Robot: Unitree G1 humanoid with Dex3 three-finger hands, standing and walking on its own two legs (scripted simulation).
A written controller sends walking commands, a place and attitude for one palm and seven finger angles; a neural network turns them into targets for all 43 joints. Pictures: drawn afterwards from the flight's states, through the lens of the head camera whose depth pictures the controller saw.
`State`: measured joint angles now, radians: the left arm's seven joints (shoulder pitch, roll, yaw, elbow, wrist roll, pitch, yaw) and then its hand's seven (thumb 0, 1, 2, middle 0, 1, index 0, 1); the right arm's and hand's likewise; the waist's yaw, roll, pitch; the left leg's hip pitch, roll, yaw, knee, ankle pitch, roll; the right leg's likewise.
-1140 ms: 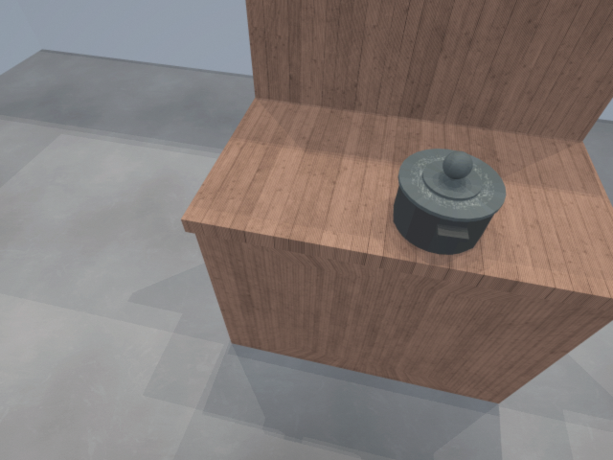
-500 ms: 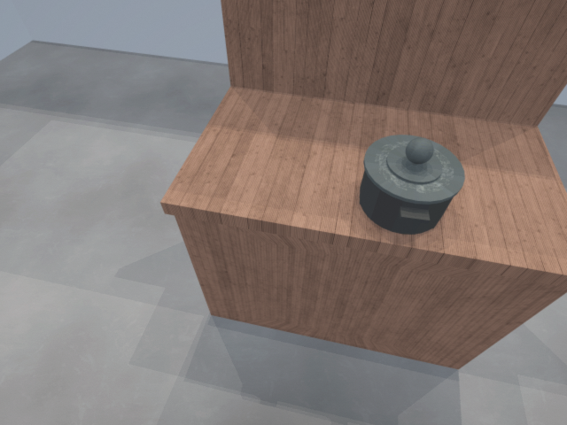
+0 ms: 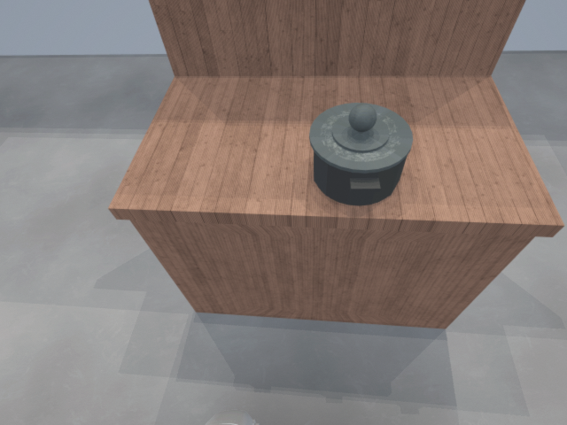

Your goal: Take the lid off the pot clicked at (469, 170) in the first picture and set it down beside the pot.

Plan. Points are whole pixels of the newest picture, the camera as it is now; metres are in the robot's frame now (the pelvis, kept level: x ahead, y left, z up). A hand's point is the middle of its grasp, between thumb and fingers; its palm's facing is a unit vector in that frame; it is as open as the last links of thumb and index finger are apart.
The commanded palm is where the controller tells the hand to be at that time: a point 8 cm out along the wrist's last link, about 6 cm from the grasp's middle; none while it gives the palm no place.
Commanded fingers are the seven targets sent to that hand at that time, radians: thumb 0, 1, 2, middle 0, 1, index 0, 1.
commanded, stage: take the last steps up to it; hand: left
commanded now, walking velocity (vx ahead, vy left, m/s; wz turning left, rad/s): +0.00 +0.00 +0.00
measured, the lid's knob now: (362, 117) +0.62 -0.09 +0.06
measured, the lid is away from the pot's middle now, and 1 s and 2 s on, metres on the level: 0.00 0.00 0.00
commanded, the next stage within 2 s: come to a stop and stand still in 0.62 s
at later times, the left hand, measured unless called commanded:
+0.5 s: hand out of the picture +0.11 +0.19 -0.17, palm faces -0.08 -0.99 -0.14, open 7.4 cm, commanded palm none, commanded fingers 0.00 0.90 0.90 -0.20 -0.30 -0.20 -0.30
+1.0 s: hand (274, 339) +0.27 +0.05 -0.15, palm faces -0.20 -0.97 -0.17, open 7.3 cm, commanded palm none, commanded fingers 0.00 0.90 0.90 -0.20 -0.30 -0.20 -0.30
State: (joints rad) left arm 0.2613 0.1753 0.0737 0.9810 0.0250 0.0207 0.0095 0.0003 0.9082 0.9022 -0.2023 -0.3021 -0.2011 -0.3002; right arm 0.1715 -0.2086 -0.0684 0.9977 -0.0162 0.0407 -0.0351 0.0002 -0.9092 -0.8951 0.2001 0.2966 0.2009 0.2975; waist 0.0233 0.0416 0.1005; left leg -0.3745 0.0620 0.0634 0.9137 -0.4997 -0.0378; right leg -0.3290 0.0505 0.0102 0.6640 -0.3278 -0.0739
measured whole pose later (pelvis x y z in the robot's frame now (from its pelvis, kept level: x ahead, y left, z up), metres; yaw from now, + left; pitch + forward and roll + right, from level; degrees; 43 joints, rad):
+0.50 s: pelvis +0.04 +0.01 +0.01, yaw -7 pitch +1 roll -1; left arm 0.28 0.22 0.08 0.96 0.04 0.04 -0.02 0.00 0.91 0.90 -0.20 -0.30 -0.20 -0.30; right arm 0.27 -0.16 -0.02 0.98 -0.03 -0.03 -0.04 0.00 -0.91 -0.90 0.20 0.30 0.20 0.30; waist -0.01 -0.07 0.00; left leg -0.21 0.03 0.06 0.53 -0.33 0.02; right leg -0.41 0.11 0.05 0.91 -0.42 -0.03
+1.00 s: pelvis +0.12 -0.07 +0.01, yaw -8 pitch -1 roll +1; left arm 0.07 0.11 0.02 0.96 0.02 -0.03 0.03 0.00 0.91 0.90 -0.20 -0.30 -0.20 -0.30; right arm 0.33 -0.16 -0.06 1.08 0.00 0.03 -0.04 0.00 -0.91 -0.90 0.20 0.30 0.20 0.30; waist -0.07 0.01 0.14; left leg -0.36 0.04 0.02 1.02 -0.59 -0.05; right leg -0.36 -0.07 -0.09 0.56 -0.19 -0.01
